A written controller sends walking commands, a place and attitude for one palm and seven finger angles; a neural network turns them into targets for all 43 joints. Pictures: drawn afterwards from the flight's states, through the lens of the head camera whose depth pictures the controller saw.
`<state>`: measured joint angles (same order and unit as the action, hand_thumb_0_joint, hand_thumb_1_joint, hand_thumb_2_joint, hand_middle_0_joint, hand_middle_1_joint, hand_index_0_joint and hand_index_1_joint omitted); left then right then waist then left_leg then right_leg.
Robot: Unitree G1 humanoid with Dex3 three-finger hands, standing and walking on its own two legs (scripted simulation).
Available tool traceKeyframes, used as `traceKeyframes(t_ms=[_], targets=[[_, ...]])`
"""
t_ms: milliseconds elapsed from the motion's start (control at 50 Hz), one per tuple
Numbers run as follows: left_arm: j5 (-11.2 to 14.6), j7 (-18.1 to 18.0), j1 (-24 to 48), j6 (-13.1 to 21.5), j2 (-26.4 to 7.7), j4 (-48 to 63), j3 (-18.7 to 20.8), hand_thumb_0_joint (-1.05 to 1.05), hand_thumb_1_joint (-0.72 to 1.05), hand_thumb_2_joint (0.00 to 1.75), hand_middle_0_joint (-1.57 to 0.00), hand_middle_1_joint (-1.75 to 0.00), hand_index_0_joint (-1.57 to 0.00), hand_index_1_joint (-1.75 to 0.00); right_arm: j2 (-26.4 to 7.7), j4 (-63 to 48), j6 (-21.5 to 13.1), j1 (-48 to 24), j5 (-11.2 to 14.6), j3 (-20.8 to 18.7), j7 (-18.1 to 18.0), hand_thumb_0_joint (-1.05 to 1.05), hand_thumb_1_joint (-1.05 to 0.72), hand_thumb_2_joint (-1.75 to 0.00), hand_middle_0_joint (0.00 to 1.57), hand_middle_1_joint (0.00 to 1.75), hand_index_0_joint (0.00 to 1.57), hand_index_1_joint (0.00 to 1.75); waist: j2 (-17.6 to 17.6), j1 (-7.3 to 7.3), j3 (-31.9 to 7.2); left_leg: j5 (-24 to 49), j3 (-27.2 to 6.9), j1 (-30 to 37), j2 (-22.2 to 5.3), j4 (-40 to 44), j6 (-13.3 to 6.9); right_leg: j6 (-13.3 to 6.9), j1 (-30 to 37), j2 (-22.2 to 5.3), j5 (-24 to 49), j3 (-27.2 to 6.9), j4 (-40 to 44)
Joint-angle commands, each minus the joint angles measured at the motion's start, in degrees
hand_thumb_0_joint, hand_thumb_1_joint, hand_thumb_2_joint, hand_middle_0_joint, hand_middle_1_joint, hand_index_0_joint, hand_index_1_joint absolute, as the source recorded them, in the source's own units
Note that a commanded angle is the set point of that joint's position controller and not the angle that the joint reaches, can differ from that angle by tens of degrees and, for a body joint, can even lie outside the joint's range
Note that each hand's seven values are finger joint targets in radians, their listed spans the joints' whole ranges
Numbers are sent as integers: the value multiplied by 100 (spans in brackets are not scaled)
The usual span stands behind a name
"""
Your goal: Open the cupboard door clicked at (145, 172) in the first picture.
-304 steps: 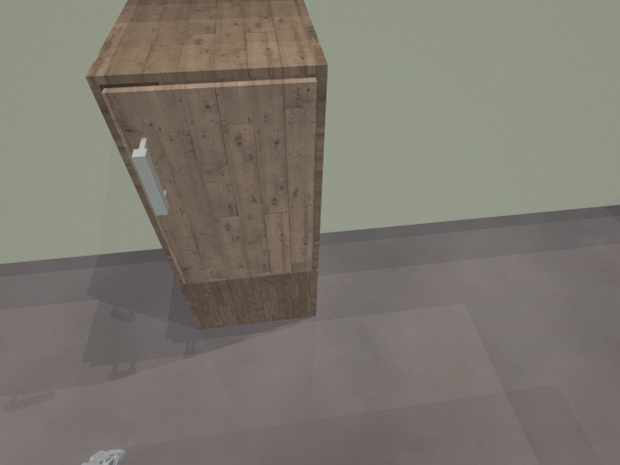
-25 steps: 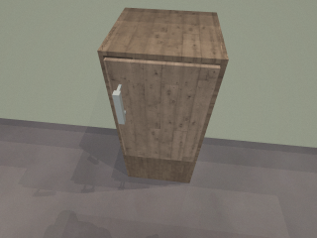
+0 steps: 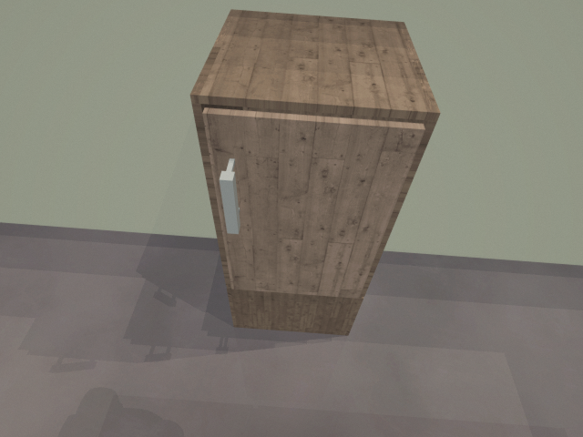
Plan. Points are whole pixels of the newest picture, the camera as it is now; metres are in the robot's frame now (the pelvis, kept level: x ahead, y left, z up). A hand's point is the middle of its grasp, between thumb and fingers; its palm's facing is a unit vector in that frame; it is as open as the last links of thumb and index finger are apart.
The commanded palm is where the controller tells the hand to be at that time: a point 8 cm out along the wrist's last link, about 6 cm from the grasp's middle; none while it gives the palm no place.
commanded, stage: come to a stop and stand still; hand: left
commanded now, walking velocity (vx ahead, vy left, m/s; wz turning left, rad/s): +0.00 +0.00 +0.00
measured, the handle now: (232, 197) +0.55 +0.15 -0.03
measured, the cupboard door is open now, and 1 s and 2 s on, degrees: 0 0 0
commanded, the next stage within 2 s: look again from close up in 0.80 s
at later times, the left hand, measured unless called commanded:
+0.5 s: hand out of the picture +0.01 +0.15 -0.18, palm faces +0.02 -0.99 -0.14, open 7.3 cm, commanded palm none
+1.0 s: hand out of the picture +0.01 +0.15 -0.18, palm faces +0.00 -0.98 -0.19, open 7.3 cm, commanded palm none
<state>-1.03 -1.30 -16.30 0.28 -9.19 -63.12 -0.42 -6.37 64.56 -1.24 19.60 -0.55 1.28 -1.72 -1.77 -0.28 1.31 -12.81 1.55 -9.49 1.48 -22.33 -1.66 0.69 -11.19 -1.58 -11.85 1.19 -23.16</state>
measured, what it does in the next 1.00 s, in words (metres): stands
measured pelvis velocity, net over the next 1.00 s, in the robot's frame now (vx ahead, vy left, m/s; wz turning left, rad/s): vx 0.02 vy -0.01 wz -0.01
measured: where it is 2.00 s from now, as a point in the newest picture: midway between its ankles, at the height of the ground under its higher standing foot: outside the picture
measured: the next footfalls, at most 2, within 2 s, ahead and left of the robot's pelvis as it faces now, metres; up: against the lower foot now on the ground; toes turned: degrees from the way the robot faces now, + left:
none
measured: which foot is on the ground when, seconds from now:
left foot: down 0.00-1.00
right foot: down 0.00-1.00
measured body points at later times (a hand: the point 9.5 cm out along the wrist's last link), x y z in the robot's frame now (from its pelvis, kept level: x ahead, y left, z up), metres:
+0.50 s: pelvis +0.03 +0.00 +0.00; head +0.04 +0.01 +0.45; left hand +0.01 +0.20 -0.17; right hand +0.01 -0.22 -0.16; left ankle -0.01 +0.10 -0.74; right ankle +0.01 -0.13 -0.74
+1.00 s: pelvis +0.02 -0.01 -0.01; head +0.04 -0.01 +0.44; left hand +0.01 +0.20 -0.17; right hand +0.02 -0.23 -0.17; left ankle -0.01 +0.10 -0.74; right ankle +0.01 -0.13 -0.74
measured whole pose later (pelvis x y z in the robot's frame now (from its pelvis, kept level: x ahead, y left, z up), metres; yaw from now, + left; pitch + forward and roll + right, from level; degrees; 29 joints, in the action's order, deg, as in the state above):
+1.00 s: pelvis +0.02 -0.01 -0.01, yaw +0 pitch +0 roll -1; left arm -1.1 -2.9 -17.1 2.4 -7.4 -63.7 -0.9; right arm -8.7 62.6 -1.3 16.0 -0.3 0.1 -2.0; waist 1.0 0.6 2.9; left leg -17.8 1.2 -10.4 -0.9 -28.5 -0.3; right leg -0.5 -11.0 0.6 -15.0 1.7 -26.6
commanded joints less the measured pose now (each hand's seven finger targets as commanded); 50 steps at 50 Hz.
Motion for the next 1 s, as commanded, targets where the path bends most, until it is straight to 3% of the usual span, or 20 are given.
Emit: traceKeyframes(t_ms=[0,240,440,860,880,900,920,940,960,980], targets=[[32,-54,-432,92,-365,54,71,0,90,90,-20,-30,-20,-30,-674,-164,-126,255,8,-124,-57,0,-90,-90,20,30,20,30,306,-87,189,668,-643,-434,-758,582,-60,-218,280,-393,426,-337,172],[30,-82,-485,103,-256,-55,57,0,90,90,-20,-30,-20,-30,-574,-5,-141,299,13,-125,-94,0,-90,-90,20,30,20,30,114,-22,251,1175,-531,-105,-744,427,-80,-210,136,-406,655,-374,164],[31,-90,-529,121,-264,-104,65,0,90,90,-20,-30,-20,-30,-575,31,-151,227,13,-131,-114,0,-90,-90,20,30,20,30,178,-15,176,1483,-469,81,-722,300,-68,-230,218,-417,979,-393,156],[38,-94,-516,148,-316,-74,78,0,90,90,-20,-30,-20,-30,-556,98,-118,190,9,-130,-114,0,-90,-90,20,30,20,30,183,-19,284,1117,-417,27,-716,311,-2,-295,268,-417,1062,-458,287],[-34,-333,-852,295,-592,-238,104,0,90,90,-20,-30,-20,-30,-833,-368,-151,-508,69,-172,-13,0,-90,-90,20,30,20,30,184,-193,304,1642,-130,-357,-720,-983,195,-170,131,-776,3651,-683,93],[-13,-284,-714,361,-853,-79,145,0,90,90,-20,-30,-20,-30,-690,-645,-92,-397,68,-144,21,0,-90,-90,20,30,20,30,187,79,195,1037,-76,-438,-514,-864,224,-289,416,-947,4911,-643,-179],[7,-256,-678,335,-764,73,149,0,90,90,-20,-30,-20,-30,-472,-548,-102,73,13,-165,-1,0,-90,-90,20,30,20,30,166,161,-371,483,-98,-251,-426,-620,120,-355,713,-933,4887,-639,-563],[41,-240,-621,319,-649,77,104,0,90,90,-20,-30,-20,-30,-514,-497,-116,239,15,-180,-25,0,-90,-90,20,30,20,30,28,165,-832,693,-160,-168,-475,-639,75,-360,900,-842,4380,-509,-644],[64,-227,-556,293,-573,100,73,0,90,90,-20,-30,-20,-30,-588,-480,-88,219,25,-188,-34,0,-90,-90,20,30,20,30,-221,162,-943,805,-232,-76,-549,-626,57,-354,880,-747,3668,-465,-571],[59,-213,-522,276,-513,156,80,0,90,90,-20,-30,-20,-30,-654,-506,-65,204,27,-211,-39,0,-90,-90,20,30,20,30,-181,163,-874,873,-280,-32,-603,-555,41,-351,727,-670,3005,-491,-501]])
